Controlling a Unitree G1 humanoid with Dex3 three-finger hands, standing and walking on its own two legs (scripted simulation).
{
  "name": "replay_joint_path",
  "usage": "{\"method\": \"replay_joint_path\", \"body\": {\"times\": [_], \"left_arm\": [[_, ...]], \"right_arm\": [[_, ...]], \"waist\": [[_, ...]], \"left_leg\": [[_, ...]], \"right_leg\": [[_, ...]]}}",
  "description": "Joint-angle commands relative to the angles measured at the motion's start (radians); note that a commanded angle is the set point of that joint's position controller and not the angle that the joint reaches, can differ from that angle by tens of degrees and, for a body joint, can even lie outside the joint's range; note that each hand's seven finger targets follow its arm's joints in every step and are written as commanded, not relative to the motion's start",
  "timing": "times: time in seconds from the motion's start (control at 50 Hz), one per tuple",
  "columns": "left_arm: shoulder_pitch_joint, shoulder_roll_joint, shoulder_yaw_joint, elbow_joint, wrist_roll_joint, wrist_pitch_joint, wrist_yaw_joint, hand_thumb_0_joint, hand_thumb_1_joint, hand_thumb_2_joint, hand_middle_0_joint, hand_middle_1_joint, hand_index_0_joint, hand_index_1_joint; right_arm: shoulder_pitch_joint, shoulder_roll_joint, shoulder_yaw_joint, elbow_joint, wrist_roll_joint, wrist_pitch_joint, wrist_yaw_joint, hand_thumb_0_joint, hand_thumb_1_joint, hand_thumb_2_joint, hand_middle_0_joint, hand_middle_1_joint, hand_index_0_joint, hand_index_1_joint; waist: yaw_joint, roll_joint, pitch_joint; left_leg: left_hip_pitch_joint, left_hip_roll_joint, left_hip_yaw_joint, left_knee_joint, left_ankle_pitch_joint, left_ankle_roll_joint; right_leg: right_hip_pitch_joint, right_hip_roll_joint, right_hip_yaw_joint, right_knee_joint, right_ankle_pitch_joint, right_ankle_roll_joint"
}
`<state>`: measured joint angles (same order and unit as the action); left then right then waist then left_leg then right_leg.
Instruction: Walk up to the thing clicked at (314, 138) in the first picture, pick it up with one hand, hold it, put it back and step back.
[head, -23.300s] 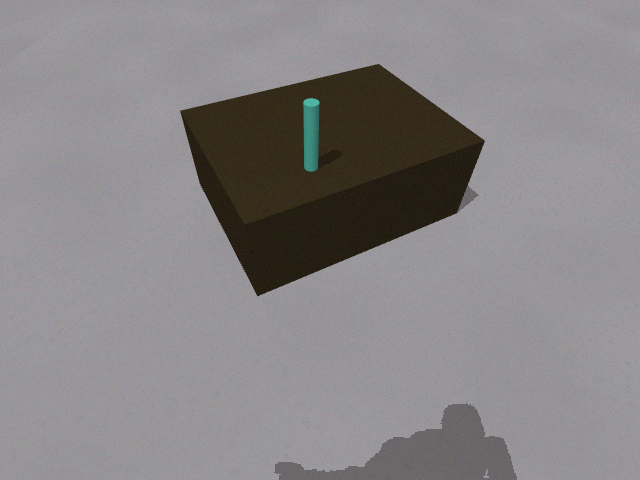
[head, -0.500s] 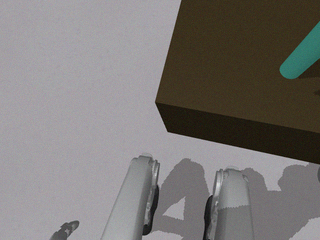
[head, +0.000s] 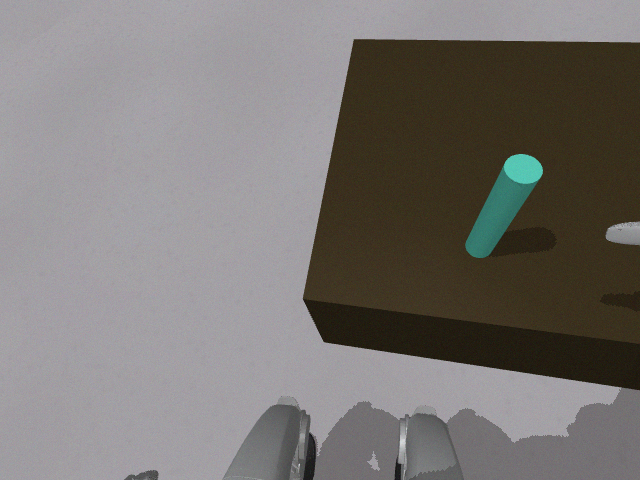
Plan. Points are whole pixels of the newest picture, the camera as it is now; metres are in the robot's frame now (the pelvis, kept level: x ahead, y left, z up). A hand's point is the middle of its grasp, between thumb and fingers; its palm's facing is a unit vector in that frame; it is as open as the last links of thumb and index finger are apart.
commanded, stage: home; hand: right
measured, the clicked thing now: (497, 214) +0.53 -0.22 -0.15
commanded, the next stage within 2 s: none
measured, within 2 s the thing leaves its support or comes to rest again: neither
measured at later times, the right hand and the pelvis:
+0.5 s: hand (585, 344) +0.29 -0.25 -0.01, palm faces +0.25 +0.92 -0.32, open 17.3 cm; pelvis +0.04 +0.00 +0.07, yaw -2 degrees
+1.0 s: hand (521, 438) +0.20 -0.17 +0.01, palm faces +0.20 +0.94 -0.26, open 17.4 cm; pelvis +0.04 +0.03 +0.07, yaw -4 degrees
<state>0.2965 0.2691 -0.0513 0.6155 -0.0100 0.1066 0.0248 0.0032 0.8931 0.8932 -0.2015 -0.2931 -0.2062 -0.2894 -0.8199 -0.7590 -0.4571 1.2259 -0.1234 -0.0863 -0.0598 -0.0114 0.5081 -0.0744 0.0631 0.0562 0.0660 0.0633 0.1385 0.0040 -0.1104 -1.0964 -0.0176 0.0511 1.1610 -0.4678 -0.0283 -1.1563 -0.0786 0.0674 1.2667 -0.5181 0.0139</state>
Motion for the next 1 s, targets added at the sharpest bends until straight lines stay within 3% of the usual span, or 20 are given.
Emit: {"method": "replay_joint_path", "body": {"times": [0.0, 0.04, 0.1, 0.16, 0.22, 0.24, 0.3, 0.32, 0.36, 0.46, 0.5, 0.52, 0.56, 0.6, 0.64, 0.7, 0.76, 0.82, 0.96, 0.98], "left_arm": [[0.153, 0.212, 0.091, -0.031, 0.006, -0.016, 0.021, 0.0, 0.894, 0.899, -0.199, -0.294, -0.2, -0.293], [0.161, 0.198, 0.09, -0.04, 0.0, -0.018, 0.021, 0.0, 0.894, 0.899, -0.199, -0.294, -0.2, -0.293], [0.151, 0.19, 0.091, -0.065, -0.012, -0.013, 0.02, 0.0, 0.894, 0.899, -0.199, -0.294, -0.2, -0.293], [0.138, 0.179, 0.102, -0.084, -0.03, -0.016, 0.026, 0.0, 0.894, 0.899, -0.199, -0.294, -0.2, -0.293], [0.103, 0.167, 0.101, -0.097, -0.041, -0.027, 0.044, 0.0, 0.894, 0.899, -0.199, -0.294, -0.2, -0.293], [0.095, 0.162, 0.102, -0.101, -0.043, -0.031, 0.051, 0.0, 0.894, 0.899, -0.199, -0.294, -0.2, -0.293], [0.063, 0.132, 0.081, -0.096, -0.041, -0.041, 0.078, 0.0, 0.894, 0.899, -0.199, -0.294, -0.2, -0.293], [0.057, 0.124, 0.08, -0.102, -0.041, -0.045, 0.087, 0.0, 0.894, 0.899, -0.199, -0.294, -0.2, -0.293], [0.031, 0.118, 0.077, -0.119, -0.038, -0.053, 0.1, 0.0, 0.894, 0.899, -0.198, -0.294, -0.2, -0.293], [-0.033, 0.08, 0.078, -0.148, -0.029, -0.091, 0.112, 0.0, 0.894, 0.899, -0.199, -0.294, -0.2, -0.293], [-0.064, 0.072, 0.079, -0.165, -0.028, -0.106, 0.11, 0.0, 0.894, 0.899, -0.198, -0.294, -0.2, -0.293], [-0.069, 0.086, 0.092, -0.16, -0.03, -0.109, 0.109, 0.0, 0.894, 0.899, -0.198, -0.294, -0.2, -0.293], [-0.089, 0.071, 0.087, -0.17, -0.03, -0.119, 0.104, 0.0, 0.894, 0.899, -0.198, -0.294, -0.2, -0.293], [-0.113, 0.065, 0.086, -0.19, -0.031, -0.125, 0.105, 0.0, 0.893, 0.899, -0.199, -0.294, -0.2, -0.293], [-0.126, 0.064, 0.085, -0.202, -0.03, -0.131, 0.11, 0.0, 0.894, 0.899, -0.199, -0.295, -0.2, -0.294], [-0.137, 0.055, 0.075, -0.209, -0.028, -0.14, 0.122, 0.0, 0.894, 0.9, -0.199, -0.296, -0.2, -0.295], [-0.137, 0.055, 0.075, -0.221, -0.022, -0.157, 0.134, 0.0, 0.894, 0.9, -0.199, -0.296, -0.2, -0.295], [-0.136, 0.051, 0.071, -0.225, -0.016, -0.173, 0.141, 0.0, 0.894, 0.9, -0.199, -0.296, -0.2, -0.295], [-0.131, 0.055, 0.079, -0.248, -0.008, -0.202, 0.136, 0.0, 0.895, 0.901, -0.2, -0.299, -0.2, -0.298], [-0.13, 0.054, 0.076, -0.248, -0.009, -0.203, 0.133, 0.0, 0.895, 0.901, -0.2, -0.299, -0.2, -0.298]], "right_arm": [[-0.228, -0.142, 0.056, -0.101, 0.03, -0.04, -0.029, 0.0, 0.499, -0.086, 0.058, 0.062, 0.058, 0.062], [-0.117, -0.06, 0.088, -0.049, 0.041, -0.018, -0.027, 0.0, 0.503, -0.084, 0.057, 0.061, 0.058, 0.061], [0.015, -0.033, 0.096, -0.122, 0.062, 0.01, -0.03, 0.0, 0.514, -0.078, 0.056, 0.059, 0.056, 0.059], [0.131, 0.046, 0.148, -0.322, 0.093, 0.027, -0.033, 0.0, 0.521, -0.074, 0.056, 0.058, 0.056, 0.058], [0.258, 0.021, 0.135, -0.589, 0.118, 0.033, -0.061, 0.0, 0.514, -0.077, 0.056, 0.059, 0.056, 0.059], [0.302, 0.01, 0.129, -0.75, 0.126, 0.028, -0.072, 0.0, 0.514, -0.078, 0.056, 0.059, 0.056, 0.059], [0.458, 0.099, 0.167, -0.742, 0.139, 0.047, -0.102, 0.0, 0.535, -0.065, 0.054, 0.056, 0.054, 0.056], [0.482, 0.086, 0.159, -0.826, 0.141, 0.039, -0.11, 0.0, 0.534, -0.066, 0.054, 0.056, 0.054, 0.056], [0.55, 0.15, 0.184, -0.85, 0.146, 0.041, -0.115, 0.0, 0.513, -0.078, 0.057, 0.06, 0.057, 0.059], [0.762, 0.364, 0.315, -0.919, 0.16, 0.064, -0.104, 0.0, 0.528, -0.069, 0.055, 0.057, 0.055, 0.057], [0.863, 0.426, 0.373, -0.977, 0.166, 0.079, -0.094, 0.0, 0.512, -0.079, 0.057, 0.06, 0.057, 0.06], [0.872, 0.423, 0.379, -1.006, 0.167, 0.087, -0.094, 0.0, 0.535, -0.065, 0.054, 0.056, 0.054, 0.056], [1.023, 0.484, 0.426, -1.005, 0.168, 0.111, -0.085, 0.0, 0.522, -0.073, 0.056, 0.058, 0.056, 0.058], [1.073, 0.442, 0.4, -1.096, 0.165, 0.122, -0.087, 0.0, 0.531, -0.068, 0.055, 0.056, 0.055, 0.056], [1.084, 0.447, 0.417, -1.164, 0.164, 0.134, -0.082, 0.0, 0.528, -0.069, 0.055, 0.057, 0.055, 0.057], [1.072, 0.431, 0.401, -1.229, 0.165, 0.145, -0.08, 0.0, 0.548, -0.057, 0.053, 0.053, 0.053, 0.053], [1.078, 0.423, 0.375, -1.263, 0.158, 0.155, -0.084, 0.0, 0.538, -0.063, 0.054, 0.055, 0.054, 0.055], [1.077, 0.44, 0.387, -1.269, 0.154, 0.167, -0.086, 0.0, 0.538, -0.062, 0.053, 0.055, 0.053, 0.055], [1.203, 0.476, 0.423, -1.25, 0.147, 0.196, -0.088, 0.0, 0.559, -0.048, 0.051, 0.05, 0.051, 0.05], [1.224, 0.479, 0.423, -1.223, 0.146, 0.2, -0.088, 0.0, 0.565, -0.044, 0.05, 0.049, 0.05, 0.049]], "waist": [[0.002, -0.209, -0.355], [-0.002, -0.163, -0.327], [-0.033, -0.137, -0.335], [-0.052, -0.125, -0.358], [-0.094, -0.177, -0.416], [-0.114, -0.228, -0.439], [-0.087, -0.175, -0.276], [-0.107, -0.201, -0.265], [-0.105, -0.198, -0.251], [-0.094, -0.114, -0.147], [-0.103, -0.09, -0.132], [-0.107, -0.07, -0.135], [-0.106, -0.025, -0.101], [-0.124, 0.003, -0.103], [-0.105, 0.039, -0.11], [-0.095, 0.031, -0.064], [-0.1, -0.011, -0.089], [-0.093, -0.039, -0.083], [-0.124, 0.005, -0.085], [-0.128, 0.016, -0.048]], "left_leg": [[0.213, -0.03, 0.02, -0.214, 0.222, 0.055], [0.233, -0.034, 0.031, -0.245, 0.246, 0.057], [0.316, -0.036, 0.04, -0.282, 0.279, 0.058], [0.425, -0.033, 0.037, -0.334, 0.306, 0.058], [0.522, -0.028, 0.033, -0.368, 0.337, 0.061], [0.549, -0.022, 0.028, -0.373, 0.354, 0.062], [0.545, -0.019, 0.029, -0.409, 0.318, 0.06], [0.569, -0.011, 0.023, -0.419, 0.315, 0.06], [0.584, -0.008, 0.018, -0.431, 0.316, 0.061], [0.627, -0.009, 0.024, -0.466, 0.324, 0.051], [0.644, -0.008, 0.025, -0.471, 0.341, 0.047], [0.648, -0.011, 0.028, -0.468, 0.349, 0.046], [0.655, -0.015, 0.035, -0.469, 0.352, 0.039], [0.68, -0.009, 0.028, -0.475, 0.371, 0.029], [0.683, -0.004, 0.017, -0.478, 0.389, 0.018], [0.669, 0.013, -0.01, -0.5, 0.358, 0.005], [0.668, 0.021, -0.024, -0.495, 0.327, 0.008], [0.651, 0.025, -0.031, -0.495, 0.293, 0.014], [0.671, 0.029, -0.017, -0.489, 0.327, 0.008], [0.655, 0.026, -0.011, -0.493, 0.301, 0.009]], "right_leg": [[0.479, 0.02, -0.014, -0.27, 0.302, -0.01], [0.517, 0.017, -0.005, -0.304, 0.359, -0.005], [0.575, 0.014, 0.008, -0.366, 0.411, -0.003], [0.632, 0.021, -0.006, -0.42, 0.408, -0.007], [0.713, 0.031, -0.022, -0.457, 0.442, -0.002], [0.753, 0.033, -0.022, -0.476, 0.462, 0.009], [0.719, 0.031, -0.019, -0.517, 0.402, 0.008], [0.73, 0.032, -0.023, -0.534, 0.386, 0.01], [0.754, 0.035, -0.035, -0.544, 0.392, 0.009], [0.739, 0.045, -0.059, -0.563, 0.385, -0.003], [0.742, 0.048, -0.066, -0.561, 0.4, -0.007], [0.757, 0.046, -0.067, -0.561, 0.413, -0.007], [0.752, 0.046, -0.069, -0.565, 0.419, -0.009], [0.743, 0.054, -0.076, -0.552, 0.422, -0.015], [0.746, 0.059, -0.083, -0.539, 0.418, -0.025], [0.719, 0.073, -0.097, -0.527, 0.351, -0.032], [0.733, 0.077, -0.1, -0.522, 0.325, -0.029], [0.726, 0.079, -0.098, -0.523, 0.299, -0.027], [0.704, 0.084, -0.099, -0.505, 0.324, -0.027], [0.688, 0.083, -0.098, -0.509, 0.306, -0.027]]}}
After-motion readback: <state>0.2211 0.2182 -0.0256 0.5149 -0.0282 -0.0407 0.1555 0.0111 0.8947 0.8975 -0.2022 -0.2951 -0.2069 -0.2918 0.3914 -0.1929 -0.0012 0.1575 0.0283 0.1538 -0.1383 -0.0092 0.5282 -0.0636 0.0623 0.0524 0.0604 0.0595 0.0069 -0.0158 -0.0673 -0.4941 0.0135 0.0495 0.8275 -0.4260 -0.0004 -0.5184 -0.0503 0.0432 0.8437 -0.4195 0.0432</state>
